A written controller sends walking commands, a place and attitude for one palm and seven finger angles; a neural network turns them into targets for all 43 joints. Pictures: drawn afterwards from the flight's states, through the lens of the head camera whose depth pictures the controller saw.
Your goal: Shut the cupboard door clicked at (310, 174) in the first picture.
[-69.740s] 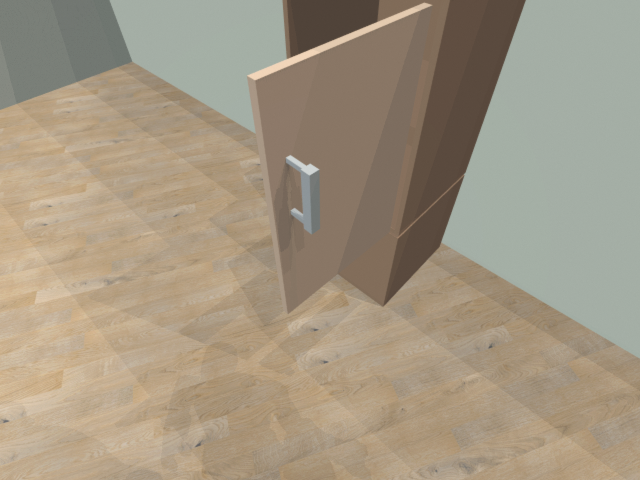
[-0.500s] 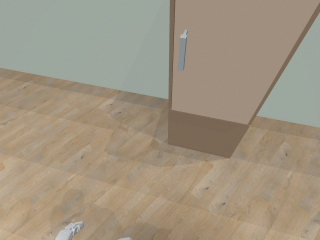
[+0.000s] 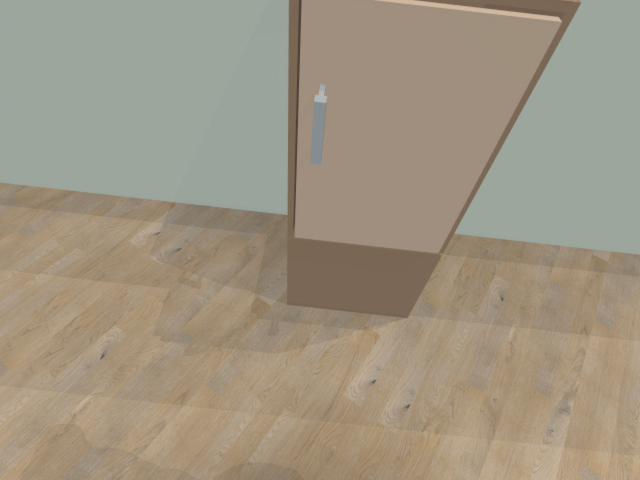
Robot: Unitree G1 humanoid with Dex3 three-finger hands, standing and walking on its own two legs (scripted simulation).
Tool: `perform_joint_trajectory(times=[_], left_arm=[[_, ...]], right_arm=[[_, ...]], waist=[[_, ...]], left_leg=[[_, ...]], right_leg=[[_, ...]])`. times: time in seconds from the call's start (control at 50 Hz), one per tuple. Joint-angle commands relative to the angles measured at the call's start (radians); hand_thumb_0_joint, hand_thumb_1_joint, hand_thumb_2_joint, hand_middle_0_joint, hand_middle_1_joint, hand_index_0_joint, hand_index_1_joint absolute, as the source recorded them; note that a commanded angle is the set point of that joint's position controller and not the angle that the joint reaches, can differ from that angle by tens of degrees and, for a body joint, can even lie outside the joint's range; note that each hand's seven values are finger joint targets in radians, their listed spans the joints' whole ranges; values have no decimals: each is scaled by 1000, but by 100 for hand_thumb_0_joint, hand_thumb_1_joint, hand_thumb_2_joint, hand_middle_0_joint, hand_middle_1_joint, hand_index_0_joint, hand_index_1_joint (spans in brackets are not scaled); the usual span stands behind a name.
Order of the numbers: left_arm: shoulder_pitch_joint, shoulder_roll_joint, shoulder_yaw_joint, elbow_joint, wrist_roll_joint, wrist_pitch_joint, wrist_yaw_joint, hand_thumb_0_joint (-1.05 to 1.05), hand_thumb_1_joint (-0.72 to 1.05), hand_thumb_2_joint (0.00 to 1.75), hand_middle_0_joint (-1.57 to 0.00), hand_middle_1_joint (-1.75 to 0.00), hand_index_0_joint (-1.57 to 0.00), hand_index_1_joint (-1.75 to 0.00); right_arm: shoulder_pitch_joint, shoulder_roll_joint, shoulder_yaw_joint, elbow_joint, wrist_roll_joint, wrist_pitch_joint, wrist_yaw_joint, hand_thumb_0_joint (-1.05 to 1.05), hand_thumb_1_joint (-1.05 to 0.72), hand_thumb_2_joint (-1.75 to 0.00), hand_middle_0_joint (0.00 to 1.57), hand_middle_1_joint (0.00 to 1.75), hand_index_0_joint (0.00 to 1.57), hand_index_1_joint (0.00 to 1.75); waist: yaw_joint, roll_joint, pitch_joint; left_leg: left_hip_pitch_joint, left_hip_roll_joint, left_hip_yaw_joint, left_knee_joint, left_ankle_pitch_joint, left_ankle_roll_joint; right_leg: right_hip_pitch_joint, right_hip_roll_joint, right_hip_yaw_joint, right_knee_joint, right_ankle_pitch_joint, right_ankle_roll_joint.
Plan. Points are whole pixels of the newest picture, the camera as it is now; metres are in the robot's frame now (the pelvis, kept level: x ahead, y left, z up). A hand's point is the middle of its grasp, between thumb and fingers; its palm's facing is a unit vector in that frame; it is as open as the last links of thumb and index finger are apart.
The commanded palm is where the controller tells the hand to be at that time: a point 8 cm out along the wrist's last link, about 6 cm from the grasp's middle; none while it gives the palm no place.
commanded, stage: take the last steps up to it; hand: left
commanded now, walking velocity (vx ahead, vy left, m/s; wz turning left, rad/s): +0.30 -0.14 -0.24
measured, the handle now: (319, 125) +0.69 +0.04 +0.03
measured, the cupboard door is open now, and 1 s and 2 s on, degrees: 0 0 0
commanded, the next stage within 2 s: come to a stop and stand still in 0.66 s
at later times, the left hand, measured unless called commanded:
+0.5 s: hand out of the picture +0.11 +0.15 -0.20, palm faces -0.05 -0.99 -0.13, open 7.4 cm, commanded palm none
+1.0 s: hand (276, 359) +0.32 +0.08 -0.17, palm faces -0.06 -0.98 -0.21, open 7.3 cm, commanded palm none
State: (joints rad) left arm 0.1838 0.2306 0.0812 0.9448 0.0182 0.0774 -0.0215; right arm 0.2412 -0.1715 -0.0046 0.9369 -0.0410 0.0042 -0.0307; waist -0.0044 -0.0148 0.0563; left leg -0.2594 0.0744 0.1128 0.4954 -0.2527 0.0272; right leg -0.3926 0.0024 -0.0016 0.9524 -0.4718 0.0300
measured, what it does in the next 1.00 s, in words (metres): walks ahead: right foot, then left foot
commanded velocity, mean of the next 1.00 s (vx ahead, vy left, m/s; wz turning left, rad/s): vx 0.10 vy -0.03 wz -0.07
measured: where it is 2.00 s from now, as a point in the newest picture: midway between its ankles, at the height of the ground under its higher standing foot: outside the picture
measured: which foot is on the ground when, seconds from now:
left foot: down 0.00-0.18, up 0.20-0.46, down 0.48-0.82, up 0.84-1.00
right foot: up 0.00-0.16, down 0.18-0.48, up 0.50-0.80, down 0.82-1.00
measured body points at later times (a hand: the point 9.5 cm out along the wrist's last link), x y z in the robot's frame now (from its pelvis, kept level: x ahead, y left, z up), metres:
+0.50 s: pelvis +0.11 -0.02 -0.02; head +0.13 +0.00 +0.43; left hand +0.11 +0.21 -0.19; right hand +0.13 -0.28 -0.15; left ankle +0.18 +0.08 -0.75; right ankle -0.01 -0.14 -0.73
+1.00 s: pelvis +0.23 -0.09 -0.01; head +0.26 -0.10 +0.44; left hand +0.33 +0.13 -0.16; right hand +0.22 -0.32 -0.17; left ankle +0.23 +0.03 -0.73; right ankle +0.23 -0.20 -0.74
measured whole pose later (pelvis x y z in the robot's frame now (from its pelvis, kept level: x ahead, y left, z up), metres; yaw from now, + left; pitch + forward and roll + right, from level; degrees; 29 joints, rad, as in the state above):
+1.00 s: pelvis +0.23 -0.09 -0.01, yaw -5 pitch +0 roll +0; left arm 0.16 0.15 0.04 1.04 0.02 -0.01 0.03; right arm 0.26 -0.17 -0.04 1.06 -0.01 0.02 -0.02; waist -0.02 0.02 0.06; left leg -0.27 0.03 0.06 0.64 -0.42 -0.03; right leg -0.26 -0.03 -0.08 0.52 -0.26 -0.02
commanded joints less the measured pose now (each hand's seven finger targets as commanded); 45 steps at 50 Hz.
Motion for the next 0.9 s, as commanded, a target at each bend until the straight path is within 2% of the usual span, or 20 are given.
perform_joint_trajectory(times=[0.0, 0.04, 0.12, 0.14, 0.16, 0.18, 0.2, 0.28, 0.4, 0.42, 0.44, 0.46, 0.48, 0.52, 0.62, 0.74, 0.76, 0.78, 0.8, 0.88], left_arm=[[-46, 36, -1, -79, 7, -29, -14, 0, 90, 90, -20, -30, -20, -30], [-63, 40, -2, -81, 9, -36, -23, 0, 90, 90, -20, -30, -20, -30], [83, 67, 16, -18, 12, -52, -27, 0, 90, 90, -20, -30, -20, -30], [141, 122, 28, -3, 15, -63, -15, 0, 90, 90, -20, -30, -20, -30], [213, 208, 43, 22, 18, -67, -1, 0, 90, 90, -20, -30, -20, -30], [238, 225, 40, 20, 6, -64, 4, 0, 90, 90, -20, -30, -20, -30], [189, 186, 38, 23, 7, -79, 16, 0, 90, 90, -20, -30, -20, -30], [81, 103, 8, 15, 9, -109, 24, 0, 90, 90, -20, -30, -20, -30], [77, 117, 11, 63, 0, -109, 16, 0, 90, 90, -20, -30, -20, -30], [91, 87, 5, 64, -4, -104, 13, 0, 90, 90, -20, -30, -20, -30], [146, 25, -7, 53, -7, -97, 7, 0, 90, 90, -20, -30, -20, -30], [124, 32, -14, 17, -6, -98, 3, 0, 90, 90, -20, -30, -20, -30], [83, 46, -8, 14, 8, -95, 3, 0, 90, 90, -20, -30, -20, -30], [36, 42, 0, 21, 14, -87, -6, 0, 90, 90, -20, -30, -20, -30], [83, -19, -13, 43, 5, -69, -11, 0, 90, 90, -20, -30, -20, -30], [127, 4, -5, 51, 12, -85, -3, 0, 90, 90, -20, -30, -20, -30], [170, 20, -2, 65, 12, -95, 5, 0, 90, 90, -20, -30, -20, -30], [208, 89, 4, 77, 17, -109, 20, 0, 90, 90, -20, -30, -20, -30], [207, 143, 3, 77, 8, -111, 27, 0, 90, 90, -20, -30, -20, -30], [44, 79, -19, 61, 8, -112, 55, 0, 90, 90, -20, -30, -20, -30]], right_arm=[[98, -230, -70, -1, -1, -11, -14, 0, -90, -90, 20, 30, 20, 30], [104, -244, -77, 15, -2, -13, -8, 0, -90, -90, 20, 30, 20, 30], [57, -234, -81, 30, 7, -15, -2, 0, -90, -90, 20, 30, 20, 30], [45, -182, -70, 18, 15, -18, 5, 0, -90, -90, 20, 30, 20, 30], [-35, -119, -51, -29, 21, -22, 11, 0, -90, -90, 20, 30, 20, 30], [-114, -144, -52, -68, 13, -21, 17, 0, -90, -90, 20, 30, 20, 30], [-99, -142, -60, -48, 16, -18, 13, 0, -90, -90, 20, 30, 20, 30], [-24, -115, -58, -9, 10, -21, 33, 0, -90, -90, 20, 30, 20, 30], [122, -106, -51, 31, 9, -43, 28, 0, -90, -90, 20, 30, 20, 30], [222, -152, -59, 69, 2, -53, 21, 0, -90, -90, 20, 30, 20, 30], [322, -255, -83, 90, -13, -60, 9, 0, -90, -90, 20, 30, 20, 30], [384, -314, -87, 89, -13, -54, -6, 0, -90, -90, 20, 30, 20, 30], [328, -305, -84, 84, -7, -48, -10, 0, -90, -90, 20, 30, 20, 30], [182, -207, -63, 43, -1, -51, -11, 0, -90, -90, 20, 30, 20, 30], [97, -175, -59, 46, 0, -54, -4, 0, -90, -90, 20, 30, 20, 30], [67, -151, -74, 66, 10, -22, 11, 0, -90, -90, 20, 30, 20, 30], [60, -122, -65, 68, 14, -22, 14, 0, -90, -90, 20, 30, 20, 30], [73, -55, -50, 61, 25, -22, 16, 0, -90, -90, 20, 30, 20, 30], [82, -23, -37, 44, 29, -11, 15, 0, -90, -90, 20, 30, 20, 30], [129, -36, -31, 108, 42, 4, 0, 0, -90, -90, 20, 30, 20, 30]], waist=[[-51, 178, -81], [-56, 182, -52], [20, 85, -38], [55, -64, -50], [102, -268, -15], [122, -163, 23], [77, -204, 43], [-12, -113, 61], [-78, -71, 3], [-109, 45, -45], [-122, 306, -110], [-138, 322, -142], [-115, 219, -98], [-62, 201, 49], [-10, 150, -29], [26, 83, -10], [54, 24, -10], [64, -157, -29], [50, -216, -56], [-10, -189, -87]], left_leg=[[151, 264, -228, -230, 24, 113], [111, 278, -248, -249, -112, 114], [-90, 193, -128, -114, -246, 38], [-254, 113, -36, 40, -292, -3], [-439, -26, 73, 304, -387, -55], [-478, -23, -26, 475, -376, -43], [-520, 6, -79, 553, -295, -43], [-364, 39, -57, 482, -145, -58], [32, -28, 37, 64, 56, -45], [192, -1, -25, -2, 70, -36], [345, 247, -385, -112, 13, 51], [365, 416, -645, -253, -52, 147], [260, 420, -615, -272, -134, 161], [25, 355, -468, -323, -175, 135], [-4, 239, -148, -283, 18, 106], [-103, 177, -99, -150, -144, 60], [-126, 107, -40, -49, -124, 20], [-225, 0, 37, 126, -208, -34], [-191, -33, 5, 259, -372, -48], [-88, -4, -95, 243, -248, -53]], right_leg=[[-39, -8, -37, -130, 5, -19], [6, -7, -49, -223, 1, -33], [322, 16, -71, -566, 155, -64], [474, -111, 98, -689, 6, -120], [515, -312, 409, -802, -127, -232], [415, -368, 442, -830, -136, -284], [401, -340, 467, -829, -143, -308], [273, -248, 170, -764, 240, -267], [170, -160, 62, -584, 335, -194], [104, -107, 29, -398, 345, -165], [-96, 8, -52, -115, 91, -99], [-198, 56, -16, 131, -131, -88], [-238, 1, 45, 255, -88, -95], [-232, -78, 56, 287, 63, -75], [-31, -70, -37, -97, 138, -40], [224, -5, -108, -417, 266, -32], [284, -39, -52, -515, 298, -38], [354, -214, 186, -621, 365, -92], [302, -363, 309, -708, 447, -168], [272, -307, 156, -550, 1058, -211]])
